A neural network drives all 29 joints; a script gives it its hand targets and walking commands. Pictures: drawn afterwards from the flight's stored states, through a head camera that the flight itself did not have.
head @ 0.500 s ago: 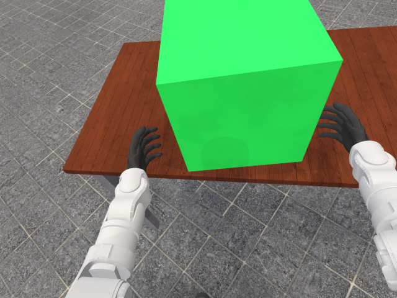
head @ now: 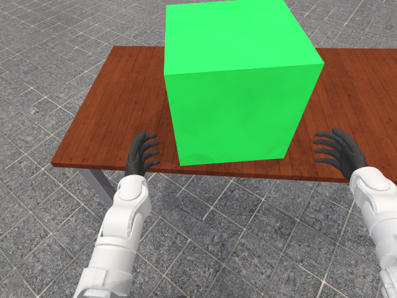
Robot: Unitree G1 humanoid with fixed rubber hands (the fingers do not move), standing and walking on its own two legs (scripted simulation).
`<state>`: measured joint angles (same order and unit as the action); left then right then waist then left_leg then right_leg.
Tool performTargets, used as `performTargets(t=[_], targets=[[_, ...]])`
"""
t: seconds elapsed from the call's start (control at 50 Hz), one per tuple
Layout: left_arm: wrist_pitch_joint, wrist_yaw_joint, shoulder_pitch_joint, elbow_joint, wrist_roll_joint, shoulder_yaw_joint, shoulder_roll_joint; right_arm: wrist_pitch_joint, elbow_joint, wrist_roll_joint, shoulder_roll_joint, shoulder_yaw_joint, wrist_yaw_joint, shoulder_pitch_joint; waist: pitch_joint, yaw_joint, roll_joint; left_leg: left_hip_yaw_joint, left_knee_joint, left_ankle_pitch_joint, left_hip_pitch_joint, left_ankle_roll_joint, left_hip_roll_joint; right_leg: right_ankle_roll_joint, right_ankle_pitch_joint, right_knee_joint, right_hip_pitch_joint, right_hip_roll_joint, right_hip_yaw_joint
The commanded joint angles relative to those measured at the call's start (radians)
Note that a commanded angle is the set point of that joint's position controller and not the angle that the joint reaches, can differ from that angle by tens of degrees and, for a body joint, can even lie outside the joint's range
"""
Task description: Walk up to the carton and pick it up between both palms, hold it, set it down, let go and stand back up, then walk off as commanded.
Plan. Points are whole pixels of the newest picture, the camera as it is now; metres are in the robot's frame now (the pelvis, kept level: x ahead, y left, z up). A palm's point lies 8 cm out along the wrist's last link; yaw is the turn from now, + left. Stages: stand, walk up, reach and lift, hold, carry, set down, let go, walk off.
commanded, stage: set down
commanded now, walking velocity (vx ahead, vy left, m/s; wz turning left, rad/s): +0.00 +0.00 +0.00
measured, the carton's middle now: (228, 85) +0.59 +0.00 +0.07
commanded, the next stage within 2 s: none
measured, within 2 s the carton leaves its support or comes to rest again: neither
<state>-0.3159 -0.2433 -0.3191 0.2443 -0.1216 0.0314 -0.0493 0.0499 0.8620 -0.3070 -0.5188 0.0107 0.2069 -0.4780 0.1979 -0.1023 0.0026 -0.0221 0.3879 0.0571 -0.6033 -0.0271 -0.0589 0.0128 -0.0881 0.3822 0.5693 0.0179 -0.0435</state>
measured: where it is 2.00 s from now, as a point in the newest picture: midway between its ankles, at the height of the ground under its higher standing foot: outside the picture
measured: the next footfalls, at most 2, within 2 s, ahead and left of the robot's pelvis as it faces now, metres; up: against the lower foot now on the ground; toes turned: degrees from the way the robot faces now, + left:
none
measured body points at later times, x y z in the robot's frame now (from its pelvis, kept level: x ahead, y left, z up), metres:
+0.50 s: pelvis +0.04 -0.02 +0.01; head +0.07 -0.03 +0.46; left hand +0.28 +0.17 +0.04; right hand +0.34 -0.28 +0.03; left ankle +0.06 +0.14 -0.74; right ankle +0.05 -0.13 -0.74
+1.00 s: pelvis +0.02 +0.00 +0.01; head +0.00 +0.00 +0.46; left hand +0.26 +0.18 +0.03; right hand +0.26 -0.25 +0.02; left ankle +0.06 +0.14 -0.74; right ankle +0.05 -0.13 -0.74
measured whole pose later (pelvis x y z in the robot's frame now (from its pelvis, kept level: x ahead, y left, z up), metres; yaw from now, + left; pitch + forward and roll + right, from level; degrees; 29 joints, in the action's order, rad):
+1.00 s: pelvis +0.02 +0.00 +0.01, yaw -3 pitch +4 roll +0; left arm -0.34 -0.20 0.19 -0.03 -0.10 0.03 -0.05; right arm 0.00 0.39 -0.31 -0.40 0.00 0.17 0.10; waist 0.14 -0.05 -0.02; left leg -0.08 0.34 0.10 -0.31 -0.03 -0.06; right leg -0.01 -0.15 0.38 0.32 0.02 -0.10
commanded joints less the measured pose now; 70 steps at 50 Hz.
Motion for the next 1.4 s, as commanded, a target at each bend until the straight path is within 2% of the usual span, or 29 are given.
performTargets(t=[0.0,0.02,0.06,0.08,0.12,0.14,0.18,0.22,0.32,0.34,0.42,0.44,0.46,0.48,0.5,0.52,0.56,0.64,0.74,0.82,0.92,1.02,1.12,1.18,1.2,1.24,1.3,1.36,1.38], targets=[[-0.013,-0.014,-0.135,-0.464,0.049,-0.006,-0.001,0.030,-0.341,-0.135,-0.255,-0.121,0.021,-0.168,0.354,0.100,-0.128,0.121,0.072,-0.032,0.963,0.004,0.063,-0.102,-0.218,-0.134,0.091,-0.052,0.025],[-0.018,-0.014,-0.163,-0.461,0.065,-0.037,-0.022,0.027,-0.352,-0.134,-0.260,-0.130,0.025,-0.225,0.354,0.071,-0.114,0.098,0.028,0.013,0.861,0.000,0.047,-0.078,-0.209,-0.120,0.003,-0.011,0.043],[-0.039,-0.012,-0.151,-0.414,0.077,-0.035,-0.023,-0.001,-0.282,-0.122,-0.266,-0.143,0.033,-0.227,0.301,0.074,-0.102,0.096,-0.024,0.098,0.758,0.011,0.038,-0.066,-0.203,-0.096,-0.084,0.014,0.051],[-0.040,-0.014,-0.233,-0.412,0.054,-0.029,-0.025,0.000,-0.318,-0.110,-0.281,-0.164,0.032,-0.297,0.326,0.083,-0.138,0.102,-0.018,0.140,0.736,0.020,0.041,-0.070,-0.264,-0.096,-0.042,0.002,0.035],[-0.038,-0.023,-0.111,-0.526,0.040,-0.006,-0.014,0.014,-0.383,-0.113,-0.260,-0.165,0.037,-0.164,0.325,0.106,-0.118,0.106,-0.010,0.097,0.764,0.020,0.039,-0.068,-0.212,-0.102,-0.052,-0.007,0.033],[-0.023,-0.023,-0.217,-0.478,0.021,-0.006,-0.039,0.009,-0.392,-0.089,-0.240,-0.180,0.033,-0.272,0.323,0.095,-0.086,0.077,-0.035,0.152,0.673,0.019,0.033,-0.057,-0.238,-0.079,-0.059,0.010,0.043],[-0.008,-0.015,-0.031,-0.505,0.025,0.019,-0.004,0.024,-0.422,-0.087,-0.237,-0.170,0.042,-0.088,0.330,0.092,-0.130,0.075,-0.041,0.043,0.691,0.027,0.030,-0.046,-0.087,-0.075,-0.179,0.029,0.049],[0.003,0.009,0.105,-0.559,0.054,0.019,0.011,0.045,-0.449,-0.101,-0.250,-0.168,0.028,0.037,0.351,0.116,-0.104,0.062,-0.044,-0.123,0.713,0.018,0.032,-0.035,0.102,-0.054,-0.303,0.055,0.077],[0.089,0.050,0.195,-0.636,0.035,-0.003,-0.016,0.104,-0.592,-0.108,-0.261,-0.180,0.007,0.110,0.446,0.124,-0.095,0.042,0.003,-0.351,0.708,0.000,0.047,-0.026,0.390,-0.019,-0.395,0.057,0.065],[0.096,0.057,0.399,-0.747,0.056,0.012,0.018,0.133,-0.652,-0.117,-0.280,-0.173,0.004,0.302,0.455,0.148,-0.113,0.058,0.006,-0.444,0.775,-0.002,0.047,-0.031,0.551,-0.026,-0.478,0.068,0.075],[0.151,0.085,0.484,-0.717,0.070,-0.012,-0.007,0.182,-0.713,-0.142,-0.271,-0.138,-0.011,0.397,0.351,0.157,-0.146,0.049,-0.001,-0.441,0.708,-0.004,0.066,-0.016,0.688,-0.012,-0.544,0.043,0.049],[0.163,0.083,0.435,-0.746,0.056,-0.012,-0.004,0.183,-0.714,-0.133,-0.255,-0.144,-0.012,0.352,0.333,0.143,-0.115,0.041,-0.018,-0.405,0.682,-0.011,0.064,-0.013,0.611,-0.012,-0.504,0.040,0.047],[0.170,0.078,0.513,-0.707,0.064,-0.038,-0.009,0.179,-0.719,-0.124,-0.229,-0.115,-0.014,0.437,0.287,0.127,-0.147,0.039,-0.033,-0.380,0.676,0.006,0.067,-0.006,0.593,-0.032,-0.519,0.036,0.039],[0.175,0.080,0.482,-0.658,0.054,-0.018,-0.010,0.181,-0.678,-0.111,-0.216,-0.113,-0.011,0.427,0.204,0.154,-0.155,0.036,-0.049,-0.303,0.639,0.014,0.070,-0.009,0.515,-0.048,-0.495,0.023,0.032],[0.197,0.075,0.377,-0.659,0.034,-0.032,-0.052,0.177,-0.738,-0.108,-0.206,-0.088,-0.012,0.341,0.228,0.111,-0.173,0.018,-0.054,-0.233,0.601,0.015,0.074,0.003,0.426,-0.046,-0.462,0.014,0.018],[0.196,0.068,0.499,-0.651,0.051,-0.023,-0.037,0.176,-0.709,-0.122,-0.191,-0.075,-0.007,0.450,0.136,0.125,-0.176,0.021,-0.070,-0.194,0.604,0.030,0.069,0.000,0.401,-0.062,-0.471,0.014,0.013],[0.205,0.063,0.449,-0.614,0.042,-0.023,-0.051,0.173,-0.771,-0.105,-0.175,-0.081,-0.012,0.420,0.112,0.105,-0.193,0.003,-0.092,-0.126,0.573,0.036,0.073,0.004,0.314,-0.071,-0.456,0.010,0.009],[0.173,0.055,0.239,-0.376,0.043,-0.051,-0.124,0.105,-0.674,-0.077,-0.100,-0.068,-0.011,0.270,-0.043,0.083,-0.192,-0.022,-0.096,0.146,0.493,0.062,0.079,0.000,-0.219,-0.133,-0.299,-0.038,-0.077],[0.108,0.054,0.268,-0.450,0.028,-0.032,-0.109,0.055,-0.737,-0.072,-0.095,-0.065,-0.043,0.367,-0.042,0.101,-0.237,0.018,-0.008,0.104,0.784,0.045,0.099,-0.047,-0.434,-0.230,-0.068,-0.127,-0.141],[0.058,0.036,0.175,-0.456,0.010,-0.016,-0.097,0.019,-0.769,-0.048,-0.118,-0.133,-0.062,0.257,-0.024,0.097,-0.183,-0.002,-0.056,0.205,0.659,0.040,0.078,-0.042,-0.416,-0.181,-0.137,-0.079,-0.086],[-0.009,0.038,0.249,-0.484,0.020,-0.012,-0.075,-0.025,-0.768,-0.037,-0.117,-0.133,-0.071,0.338,-0.049,0.093,-0.209,0.012,-0.032,0.211,0.784,0.013,0.073,-0.070,-0.432,-0.205,-0.043,-0.087,-0.079],[-0.029,-0.001,0.301,-0.577,0.024,0.011,-0.054,-0.041,-0.784,-0.050,-0.159,-0.188,-0.031,0.357,-0.069,0.049,-0.067,0.017,-0.139,0.277,0.602,-0.002,0.023,-0.052,-0.285,-0.136,-0.248,0.015,0.013],[-0.014,0.004,0.385,-0.555,0.049,0.021,-0.051,-0.036,-0.746,-0.026,-0.155,-0.165,-0.003,0.458,-0.021,0.062,-0.022,0.021,-0.117,0.186,0.679,-0.015,0.020,-0.073,-0.237,-0.150,-0.241,0.002,-0.017],[0.011,0.010,0.403,-0.549,0.053,0.007,-0.083,-0.019,-0.770,-0.032,-0.150,-0.165,0.003,0.501,0.010,0.034,-0.064,0.007,-0.096,0.146,0.662,-0.001,0.027,-0.062,-0.214,-0.135,-0.265,0.007,-0.014],[0.008,0.021,0.404,-0.512,0.051,0.013,-0.075,-0.022,-0.723,-0.013,-0.143,-0.160,-0.003,0.514,0.000,0.055,-0.070,0.006,-0.095,0.141,0.667,-0.001,0.028,-0.065,-0.210,-0.145,-0.260,0.002,-0.028],[0.043,0.020,0.451,-0.575,0.050,-0.004,-0.089,0.003,-0.775,-0.028,-0.146,-0.149,0.003,0.552,0.052,0.041,-0.046,0.003,-0.074,0.036,0.686,-0.005,0.028,-0.054,-0.114,-0.121,-0.297,0.013,-0.004],[0.057,0.077,0.524,-0.409,0.053,-0.021,-0.107,0.019,-0.711,0.011,-0.102,-0.124,-0.032,0.643,0.025,0.057,-0.112,-0.027,-0.055,-0.054,0.683,0.006,0.055,-0.034,0.011,-0.134,-0.335,-0.004,-0.035],[0.130,0.085,0.591,-0.525,0.066,-0.027,-0.118,0.082,-0.779,-0.009,-0.115,-0.108,-0.037,0.681,0.137,0.036,-0.067,-0.037,-0.023,-0.243,0.701,-0.015,0.065,-0.040,0.245,-0.095,-0.425,0.019,-0.004],[0.135,0.102,0.643,-0.449,0.072,-0.051,-0.124,0.093,-0.756,0.008,-0.096,-0.092,-0.046,0.709,0.091,0.039,-0.097,-0.046,-0.021,-0.228,0.673,-0.010,0.076,-0.034,0.293,-0.100,-0.451,0.011,-0.029]])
